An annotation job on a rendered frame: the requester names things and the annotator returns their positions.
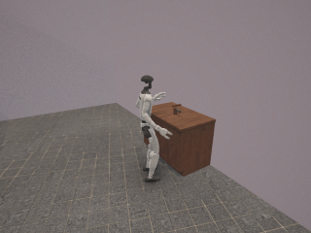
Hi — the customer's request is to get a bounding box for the left robot upper arm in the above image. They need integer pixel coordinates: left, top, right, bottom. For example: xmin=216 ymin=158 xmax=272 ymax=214
xmin=135 ymin=90 xmax=142 ymax=109

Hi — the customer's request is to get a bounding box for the robot right forearm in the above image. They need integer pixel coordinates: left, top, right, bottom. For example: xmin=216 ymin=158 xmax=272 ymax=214
xmin=143 ymin=114 xmax=161 ymax=132

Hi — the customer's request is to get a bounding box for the robot right shin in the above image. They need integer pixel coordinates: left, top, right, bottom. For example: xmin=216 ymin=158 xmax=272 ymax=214
xmin=149 ymin=153 xmax=159 ymax=179

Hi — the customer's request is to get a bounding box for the right robot foot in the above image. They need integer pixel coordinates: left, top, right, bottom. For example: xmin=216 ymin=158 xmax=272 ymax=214
xmin=145 ymin=176 xmax=160 ymax=183

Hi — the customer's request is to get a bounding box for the robot right hand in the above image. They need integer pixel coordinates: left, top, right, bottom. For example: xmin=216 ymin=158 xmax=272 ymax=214
xmin=158 ymin=128 xmax=173 ymax=140

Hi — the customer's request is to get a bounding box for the right robot upper arm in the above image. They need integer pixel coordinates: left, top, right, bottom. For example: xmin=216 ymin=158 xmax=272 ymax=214
xmin=141 ymin=94 xmax=152 ymax=118

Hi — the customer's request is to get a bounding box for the counter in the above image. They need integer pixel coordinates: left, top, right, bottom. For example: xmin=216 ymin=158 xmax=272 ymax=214
xmin=144 ymin=102 xmax=216 ymax=177

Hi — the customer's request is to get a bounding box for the robot left hand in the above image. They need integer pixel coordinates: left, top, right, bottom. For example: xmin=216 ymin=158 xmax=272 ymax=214
xmin=154 ymin=92 xmax=166 ymax=101

